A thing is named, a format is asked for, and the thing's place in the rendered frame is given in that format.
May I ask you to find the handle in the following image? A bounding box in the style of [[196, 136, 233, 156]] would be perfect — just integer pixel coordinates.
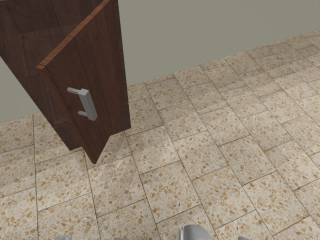
[[67, 87, 98, 121]]

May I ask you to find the cupboard door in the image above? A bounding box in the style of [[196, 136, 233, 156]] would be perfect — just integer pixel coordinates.
[[36, 0, 126, 164]]

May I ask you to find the robot right thigh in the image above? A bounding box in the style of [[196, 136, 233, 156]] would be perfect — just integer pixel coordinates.
[[178, 224, 214, 240]]

